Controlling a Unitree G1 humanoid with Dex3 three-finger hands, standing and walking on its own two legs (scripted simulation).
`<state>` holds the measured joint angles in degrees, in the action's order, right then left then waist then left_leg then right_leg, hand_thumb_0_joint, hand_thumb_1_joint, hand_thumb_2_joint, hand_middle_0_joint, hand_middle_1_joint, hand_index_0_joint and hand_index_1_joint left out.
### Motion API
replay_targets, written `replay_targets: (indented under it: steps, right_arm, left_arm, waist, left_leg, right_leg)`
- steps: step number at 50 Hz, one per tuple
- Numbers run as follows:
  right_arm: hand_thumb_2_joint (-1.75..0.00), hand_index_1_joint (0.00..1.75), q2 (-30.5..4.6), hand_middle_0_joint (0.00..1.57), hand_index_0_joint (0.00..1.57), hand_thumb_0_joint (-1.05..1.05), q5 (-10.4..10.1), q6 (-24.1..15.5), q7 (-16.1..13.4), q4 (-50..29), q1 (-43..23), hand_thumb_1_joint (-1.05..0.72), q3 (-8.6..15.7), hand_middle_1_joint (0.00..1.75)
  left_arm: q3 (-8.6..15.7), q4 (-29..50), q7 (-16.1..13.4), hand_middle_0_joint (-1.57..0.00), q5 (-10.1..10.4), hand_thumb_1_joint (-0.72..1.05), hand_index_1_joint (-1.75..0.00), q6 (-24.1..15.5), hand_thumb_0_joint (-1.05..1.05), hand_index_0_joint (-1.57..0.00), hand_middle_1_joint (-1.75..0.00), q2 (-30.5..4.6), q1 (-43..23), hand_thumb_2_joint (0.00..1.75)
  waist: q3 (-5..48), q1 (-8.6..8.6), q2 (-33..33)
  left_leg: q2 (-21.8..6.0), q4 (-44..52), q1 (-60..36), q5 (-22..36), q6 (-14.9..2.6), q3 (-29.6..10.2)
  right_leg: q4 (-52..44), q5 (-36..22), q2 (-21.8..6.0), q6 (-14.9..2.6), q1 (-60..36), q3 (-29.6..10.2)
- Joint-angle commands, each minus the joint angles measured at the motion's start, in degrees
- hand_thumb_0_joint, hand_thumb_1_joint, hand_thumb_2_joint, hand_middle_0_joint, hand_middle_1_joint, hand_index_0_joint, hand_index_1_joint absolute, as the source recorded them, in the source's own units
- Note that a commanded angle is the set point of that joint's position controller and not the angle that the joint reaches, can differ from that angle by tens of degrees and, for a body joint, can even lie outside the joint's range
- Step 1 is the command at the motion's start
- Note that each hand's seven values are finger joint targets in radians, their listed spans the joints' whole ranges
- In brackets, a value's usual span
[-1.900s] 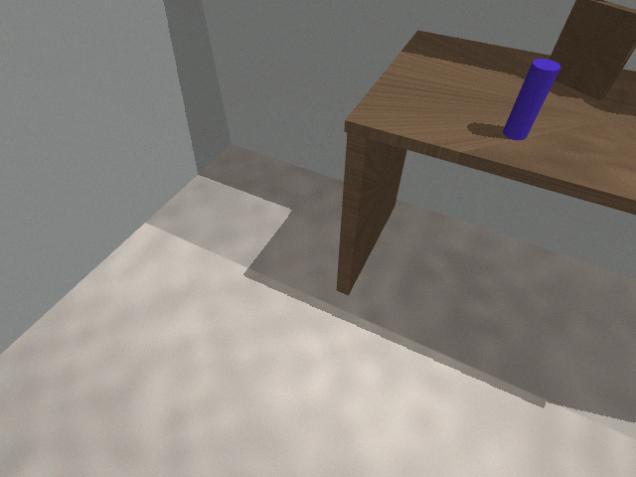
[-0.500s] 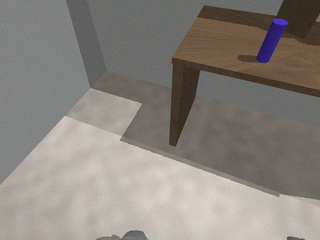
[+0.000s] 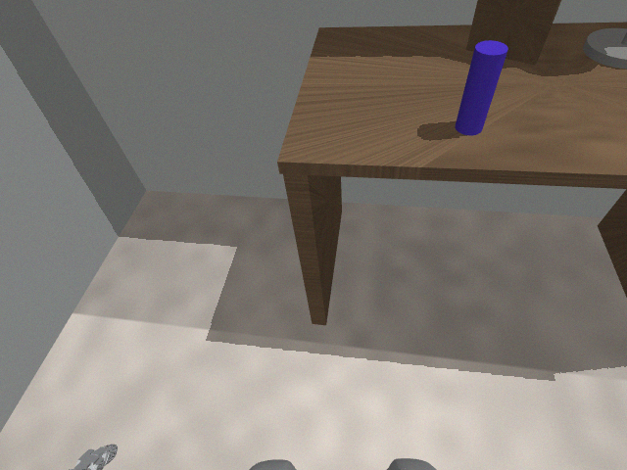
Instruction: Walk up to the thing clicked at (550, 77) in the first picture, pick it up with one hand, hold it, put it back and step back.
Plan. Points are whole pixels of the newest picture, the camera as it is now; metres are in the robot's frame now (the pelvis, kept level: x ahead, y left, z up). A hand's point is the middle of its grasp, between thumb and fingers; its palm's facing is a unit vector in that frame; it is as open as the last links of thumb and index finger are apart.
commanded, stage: walk up
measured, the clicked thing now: (479, 91) +0.70 -0.27 +0.08
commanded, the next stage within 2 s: stand in 1.94 s
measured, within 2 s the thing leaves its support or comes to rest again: neither
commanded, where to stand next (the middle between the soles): +0.12 +0.05 m, yaw -11 degrees
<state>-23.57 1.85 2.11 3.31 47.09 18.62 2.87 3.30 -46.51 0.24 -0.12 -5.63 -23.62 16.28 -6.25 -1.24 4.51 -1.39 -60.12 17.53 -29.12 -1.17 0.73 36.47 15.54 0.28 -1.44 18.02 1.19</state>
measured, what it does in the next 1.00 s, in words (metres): steps on the spot: left foot, then right foot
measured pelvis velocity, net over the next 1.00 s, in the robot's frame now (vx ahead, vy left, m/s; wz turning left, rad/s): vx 0.04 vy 0.05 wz -0.21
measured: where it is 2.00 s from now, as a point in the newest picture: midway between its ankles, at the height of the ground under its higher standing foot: outside the picture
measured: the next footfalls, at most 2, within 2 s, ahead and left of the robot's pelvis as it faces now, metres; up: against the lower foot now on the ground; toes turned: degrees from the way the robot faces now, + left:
left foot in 0.22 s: +0.14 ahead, +0.18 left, +0.00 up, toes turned -12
right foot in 0.58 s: +0.07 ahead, -0.06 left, +0.00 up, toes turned -13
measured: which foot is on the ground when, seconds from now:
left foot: up 0.00-0.20, down 0.22-1.00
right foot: down 0.00-0.24, up 0.26-0.56, down 0.58-1.00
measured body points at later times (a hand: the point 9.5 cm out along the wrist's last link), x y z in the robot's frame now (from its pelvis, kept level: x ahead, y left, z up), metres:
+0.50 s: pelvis +0.06 +0.07 -0.01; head +0.12 +0.08 +0.43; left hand +0.19 +0.38 -0.14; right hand +0.11 -0.26 -0.11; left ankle +0.15 +0.20 -0.72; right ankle +0.03 -0.05 -0.69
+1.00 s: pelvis +0.04 +0.05 +0.00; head +0.06 +0.04 +0.45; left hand +0.21 +0.33 -0.12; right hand +0.04 -0.26 -0.13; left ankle +0.10 +0.18 -0.72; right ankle +0.03 -0.05 -0.72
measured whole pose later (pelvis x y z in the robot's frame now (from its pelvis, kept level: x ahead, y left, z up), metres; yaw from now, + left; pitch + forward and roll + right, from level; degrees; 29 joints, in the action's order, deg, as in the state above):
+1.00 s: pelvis +0.04 +0.05 +0.00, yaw -12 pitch -3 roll +1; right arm -20.6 0.4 -1.6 0.1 56.0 12.2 -0.9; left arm 2.3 -53.8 1.5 -0.9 -0.6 -21.5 8.8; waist -4.3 -0.1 -1.0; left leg -1.9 -37.1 17.2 -17.5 1.5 -0.7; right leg 39.0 20.5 0.7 -2.1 16.0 1.1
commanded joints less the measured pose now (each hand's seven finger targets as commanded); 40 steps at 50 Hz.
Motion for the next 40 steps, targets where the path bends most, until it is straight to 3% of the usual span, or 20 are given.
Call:
replay_targets:
  steps: [1, 5, 6, 8, 10, 11, 12, 13, 17, 22, 25, 27, 28, 29, 30, 31, 33, 38, 39, 40]
  right_arm:
    - [-0.90, 0.30, -11.41, 0.20, 0.20, 0.00, 0.15, -1.88, -0.74, -6.44, 1.21, -0.90, 4.01, 0.30]
    - [-0.90, 0.30, -8.37, 0.20, 0.20, 0.00, -0.83, -2.10, -1.25, -5.45, 0.45, -0.90, 3.60, 0.30]
    - [-0.90, 0.30, -8.42, 0.20, 0.20, 0.00, -1.07, -2.44, -1.53, -5.11, -0.28, -0.90, 3.87, 0.30]
    - [-0.90, 0.30, -9.10, 0.20, 0.20, 0.00, -1.59, -2.76, -2.13, -4.44, -0.35, -0.90, 4.66, 0.30]
    - [-0.90, 0.30, -10.78, 0.20, 0.20, 0.00, -1.24, -3.35, -2.80, -2.70, 3.27, -0.90, 5.42, 0.30]
    - [-0.90, 0.30, -14.47, 0.20, 0.20, 0.00, -0.47, -3.83, -3.12, -3.03, 4.06, -0.90, 6.04, 0.30]
    - [-0.90, 0.30, -18.16, 0.20, 0.20, 0.00, -1.07, -4.10, -3.16, -4.69, 2.30, -0.90, 6.38, 0.30]
    - [-0.90, 0.30, -20.29, 0.20, 0.20, 0.00, -1.79, -4.00, -3.15, -5.28, -1.45, -0.90, 6.87, 0.30]
    - [-0.90, 0.30, -16.73, 0.20, 0.20, 0.00, -1.13, -3.96, -4.34, -5.60, -6.88, -0.90, 5.36, 0.30]
    - [-0.90, 0.30, -17.40, 0.20, 0.20, 0.00, -0.66, -4.06, -4.83, -5.42, -2.64, -0.90, 5.62, 0.30]
    - [-0.90, 0.30, -17.33, 0.20, 0.20, 0.00, -0.71, -3.85, -5.03, -6.43, -4.66, -0.90, 5.33, 0.30]
    - [-0.90, 0.30, -16.51, 0.20, 0.20, 0.00, -0.86, -3.42, -4.89, -7.04, -7.63, -0.90, 4.67, 0.30]
    - [-0.90, 0.30, -14.64, 0.20, 0.20, 0.00, -1.12, -3.05, -4.75, -7.06, -8.01, -0.90, 3.81, 0.30]
    - [-0.90, 0.30, -11.35, 0.20, 0.20, 0.00, -1.40, -2.73, -4.77, -7.42, -6.93, -0.90, 2.77, 0.30]
    - [-0.90, 0.30, -8.97, 0.20, 0.20, 0.00, -2.17, -2.56, -5.42, -7.73, -9.05, -0.90, 2.24, 0.30]
    - [-0.90, 0.30, -12.70, 0.20, 0.20, 0.00, -1.57, -2.78, -6.45, -6.21, -11.50, -0.90, 3.32, 0.30]
    - [-0.90, 0.30, -11.85, 0.20, 0.20, 0.00, -2.50, -3.49, -5.66, -3.18, -7.67, -0.90, 2.77, 0.30]
    - [-0.90, 0.30, -10.09, 0.20, 0.20, 0.00, -1.91, -5.09, -4.99, 1.05, -3.85, -0.90, 1.59, 0.30]
    - [-0.90, 0.30, -9.82, 0.20, 0.20, 0.00, -1.64, -5.60, -4.97, 2.21, -2.04, -0.90, 1.57, 0.30]
    - [-0.90, 0.30, -11.05, 0.20, 0.20, 0.00, -0.74, -6.18, -5.11, 2.58, -1.56, -0.90, 1.85, 0.30]
  left_arm:
    - [4.66, 3.15, -2.59, -0.20, 0.62, 0.90, -0.30, -0.21, 0.00, -0.20, -0.30, -16.48, 7.71, 0.90]
    - [3.05, 5.41, -2.48, -0.20, -0.82, 0.90, -0.30, 0.06, 0.00, -0.20, -0.30, -14.23, 3.18, 0.90]
    - [2.81, 5.76, -2.43, -0.20, -0.70, 0.90, -0.30, 0.42, 0.00, -0.20, -0.30, -14.22, 2.38, 0.90]
    - [2.54, 6.61, -2.16, -0.20, -0.29, 0.90, -0.30, 1.59, 0.00, -0.20, -0.30, -14.99, 0.03, 0.90]
    - [1.66, 7.72, -2.32, -0.20, 0.16, 0.90, -0.30, 3.00, 0.00, -0.20, -0.30, -12.65, -2.61, 0.90]
    - [0.97, 7.78, -2.47, -0.20, 0.47, 0.90, -0.30, 3.46, 0.00, -0.20, -0.30, -9.72, 0.07, 0.90]
    - [0.63, 7.49, -2.84, -0.20, 0.83, 0.90, -0.30, 4.29, 0.00, -0.20, -0.30, -8.93, 2.69, 0.90]
    - [1.25, 5.36, -3.49, -0.20, 0.56, 0.90, -0.30, 5.28, 0.00, -0.20, -0.30, -12.22, 2.93, 0.90]
    - [2.54, 1.34, -2.05, -0.20, 0.42, 0.90, -0.30, 5.47, 0.00, -0.20, -0.30, -12.61, 4.51, 0.90]
    - [3.37, 2.26, -0.20, -0.20, -1.22, 0.90, -0.30, 6.23, 0.00, -0.20, -0.30, -11.33, 0.60, 0.90]
    - [3.92, 2.19, 0.29, -0.20, -1.50, 0.90, -0.30, 6.36, 0.00, -0.20, -0.30, -10.48, 1.57, 0.90]
    - [4.21, 0.73, 0.59, -0.20, -1.72, 0.90, -0.30, 5.99, 0.00, -0.20, -0.30, -9.46, 4.96, 0.90]
    - [5.03, -0.07, 0.38, -0.20, -2.06, 0.90, -0.30, 5.50, 0.00, -0.20, -0.30, -10.29, 7.61, 0.90]
    - [5.96, 0.56, 0.13, -0.20, -2.90, 0.90, -0.30, 5.02, 0.00, -0.20, -0.30, -13.81, 6.73, 0.90]
    - [6.73, 3.43, 0.15, -0.20, -2.96, 0.90, -0.30, 4.87, 0.00, -0.20, -0.30, -19.37, 0.80, 0.90]
    - [6.23, 4.24, 0.10, -0.20, -2.80, 0.90, -0.30, 4.72, 0.00, -0.20, -0.30, -20.12, -2.01, 0.90]
    - [4.34, 3.48, -0.44, -0.20, -1.77, 0.90, -0.30, 4.33, 0.00, -0.20, -0.30, -13.91, -4.76, 0.90]
    - [3.57, 2.70, -0.38, -0.20, -1.43, 0.90, -0.30, 4.35, 0.00, -0.20, -0.30, -12.86, -6.21, 0.90]
    - [3.17, 2.31, -0.31, -0.20, -0.75, 0.90, -0.30, 4.57, 0.00, -0.20, -0.30, -12.09, -6.93, 0.90]
    - [2.36, 2.43, -0.30, -0.20, -0.29, 0.90, -0.30, 4.71, 0.00, -0.20, -0.30, -9.49, -6.75, 0.90]
  waist:
    - [3.56, 1.48, -10.06]
    - [3.89, 0.84, -14.32]
    - [4.58, 1.19, -15.41]
    - [6.27, 0.22, -14.62]
    - [6.73, -2.76, -9.91]
    - [7.73, -2.54, 0.90]
    - [9.32, -1.10, 8.01]
    - [10.27, -1.03, 7.77]
    - [5.12, 1.59, 9.36]
    - [9.30, -0.48, 8.51]
    - [10.08, 0.59, 8.05]
    - [10.94, 3.05, 6.15]
    - [11.52, 5.05, 3.48]
    - [8.57, 4.98, -8.09]
    - [4.95, 4.24, -18.32]
    - [3.52, 4.46, -14.89]
    - [4.29, 1.48, -9.18]
    - [6.76, 0.58, -13.48]
    - [7.65, -0.19, -11.97]
    - [9.45, -0.26, -8.50]
  left_leg:
    - [-5.17, -3.55, 16.13, 4.23, 0.58, -4.98]
    - [-3.29, 11.39, 4.92, 9.18, 1.45, 0.56]
    - [-2.53, 13.52, 1.96, 11.50, 1.52, 1.59]
    - [-0.54, 16.87, -4.41, 17.38, 0.97, 3.27]
    - [0.41, 24.35, -11.07, 24.78, -0.32, 2.29]
    - [-8.66, 30.02, -11.40, 28.57, -2.62, -9.47]
    - [-22.94, 36.81, -7.17, 29.69, -10.08, -26.58]
    - [-26.04, 38.78, -4.07, 21.69, -15.43, -32.13]
    - [-16.39, 33.88, 0.39, 20.80, -10.98, -14.86]
    - [-18.55, 30.74, -6.35, 27.38, -12.64, -14.45]
    - [-18.66, 28.94, -3.40, 27.65, -12.46, -12.84]
    - [-16.22, 25.01, 1.50, 24.57, -10.03, -8.88]
    - [-14.62, 19.08, 5.23, 22.02, -7.42, -6.50]
    - [-9.16, 8.79, 14.33, 15.39, -3.56, -1.41]
    - [0.11, 2.45, 21.36, -4.66, -0.19, 2.32]
    - [-1.97, -2.21, 14.68, -7.40, -0.36, -5.09]
    - [-1.05, 0.19, 12.98, -2.38, -0.58, -4.83]
    - [0.48, 22.09, -0.09, 5.41, -0.43, 1.13]
    - [0.61, 28.86, -5.51, 12.78, -0.69, 0.30]
    - [-3.40, 33.19, -10.58, 16.70, -2.82, -7.61]
  right_leg:
    - [-12.42, -20.05, -15.36, -12.20, -11.28, -20.33]
    - [-7.57, -37.52, -10.61, -10.89, -0.45, -10.30]
    - [-5.80, -36.77, -10.05, -10.23, 1.60, -9.43]
    - [-1.29, -30.12, -8.95, -8.54, 5.53, -9.24]
    - [6.97, -13.00, -4.93, -4.97, 11.53, -8.41]
    - [15.83, -2.37, 0.19, -2.14, 14.23, -6.28]
    - [27.41, 19.32, 5.54, -0.12, 13.48, -5.51]
    - [33.98, 21.86, 3.72, -0.51, 11.54, -9.94]
    - [33.29, 14.88, 0.21, -0.58, 12.69, -7.60]
    - [20.97, 17.19, -0.45, 0.57, 10.40, -2.81]
    - [15.70, 14.66, -0.34, -0.04, 6.56, -0.45]
    - [3.74, 8.97, 0.85, -1.10, -1.85, 1.48]
    - [-2.27, 7.29, 0.72, -1.73, -7.00, -0.73]
    - [-10.53, 9.75, -6.13, -4.41, -9.01, -14.99]
    - [-16.21, 7.75, -18.42, -11.69, -3.47, -34.64]
    - [-14.43, 0.94, -21.30, -16.54, 4.07, -35.93]
    - [-6.68, -14.00, -14.27, -12.98, -1.06, -21.21]
    - [-1.89, -16.36, -10.93, -9.45, -0.34, -14.17]
    - [0.85, -15.93, -9.90, -7.59, 1.38, -12.42]
    - [5.09, -13.50, -8.51, -4.81, 5.15, -10.81]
